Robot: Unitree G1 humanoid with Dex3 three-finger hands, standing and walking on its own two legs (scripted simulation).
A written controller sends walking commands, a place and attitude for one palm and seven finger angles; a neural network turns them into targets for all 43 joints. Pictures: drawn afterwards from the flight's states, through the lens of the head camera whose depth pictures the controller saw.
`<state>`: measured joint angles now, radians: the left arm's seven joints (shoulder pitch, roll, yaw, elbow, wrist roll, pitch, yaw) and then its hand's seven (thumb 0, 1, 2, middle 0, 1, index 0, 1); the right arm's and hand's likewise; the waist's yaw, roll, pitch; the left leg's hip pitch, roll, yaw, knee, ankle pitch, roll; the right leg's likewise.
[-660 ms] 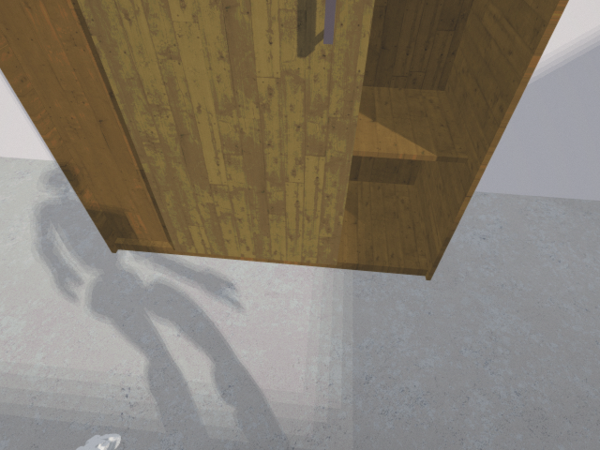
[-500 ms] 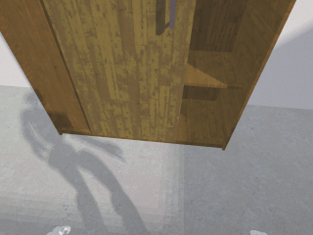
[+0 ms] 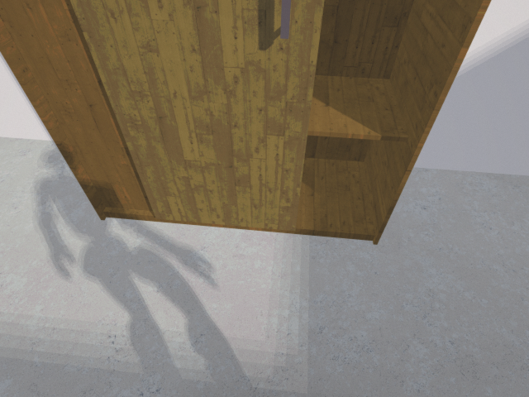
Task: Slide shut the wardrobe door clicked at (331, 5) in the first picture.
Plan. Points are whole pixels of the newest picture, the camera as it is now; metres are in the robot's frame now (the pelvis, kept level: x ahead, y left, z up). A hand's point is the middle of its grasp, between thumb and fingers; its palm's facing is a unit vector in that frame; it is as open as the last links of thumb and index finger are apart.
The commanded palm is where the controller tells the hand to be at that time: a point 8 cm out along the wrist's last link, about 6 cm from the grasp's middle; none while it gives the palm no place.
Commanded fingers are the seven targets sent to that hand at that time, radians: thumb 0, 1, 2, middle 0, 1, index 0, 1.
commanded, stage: stand and wait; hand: left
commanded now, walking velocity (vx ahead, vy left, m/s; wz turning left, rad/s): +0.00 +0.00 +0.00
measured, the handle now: out of the picture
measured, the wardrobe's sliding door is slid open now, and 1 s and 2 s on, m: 0.37 0.37 0.37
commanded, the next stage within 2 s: look at it before walking up in 0.16 s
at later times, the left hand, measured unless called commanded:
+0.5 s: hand out of the picture +0.09 +0.24 -0.15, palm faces -0.03 -0.94 -0.33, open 7.4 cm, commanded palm none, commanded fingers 0.00 0.90 0.90 -0.20 -0.30 -0.20 -0.30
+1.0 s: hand out of the picture +0.08 +0.24 -0.16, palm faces -0.02 -0.94 -0.33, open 7.4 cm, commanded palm none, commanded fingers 0.00 0.90 0.90 -0.20 -0.30 -0.20 -0.30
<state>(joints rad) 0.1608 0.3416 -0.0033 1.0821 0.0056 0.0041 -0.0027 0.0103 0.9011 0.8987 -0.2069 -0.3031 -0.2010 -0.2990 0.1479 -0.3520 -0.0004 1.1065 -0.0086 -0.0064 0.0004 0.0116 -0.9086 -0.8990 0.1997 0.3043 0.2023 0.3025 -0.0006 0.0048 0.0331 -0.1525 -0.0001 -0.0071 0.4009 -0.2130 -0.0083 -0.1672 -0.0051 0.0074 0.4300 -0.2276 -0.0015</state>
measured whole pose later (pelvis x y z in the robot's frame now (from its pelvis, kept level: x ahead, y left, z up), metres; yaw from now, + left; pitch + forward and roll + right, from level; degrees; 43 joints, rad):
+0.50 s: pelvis +0.00 +0.00 +0.00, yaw +0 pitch -2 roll +0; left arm 0.13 0.33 -0.01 1.07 0.01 0.00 0.00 0.01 0.90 0.90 -0.21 -0.30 -0.20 -0.30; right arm 0.12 -0.34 0.00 1.11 -0.01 -0.01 0.00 0.01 -0.91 -0.90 0.20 0.30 0.20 0.30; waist 0.00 0.00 0.03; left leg -0.14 0.01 0.00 0.38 -0.20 -0.01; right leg -0.16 0.00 0.01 0.40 -0.21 0.00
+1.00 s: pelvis +0.01 +0.00 +0.00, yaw -1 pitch -2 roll +0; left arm 0.16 0.33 0.00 1.09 0.01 0.01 0.01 0.01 0.90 0.90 -0.21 -0.30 -0.20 -0.30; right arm 0.12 -0.33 0.01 1.12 -0.01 -0.01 0.00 0.01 -0.91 -0.90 0.20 0.30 0.20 0.30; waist 0.00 0.00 0.02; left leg -0.13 0.01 0.00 0.37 -0.22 -0.01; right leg -0.15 0.00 0.02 0.40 -0.23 0.00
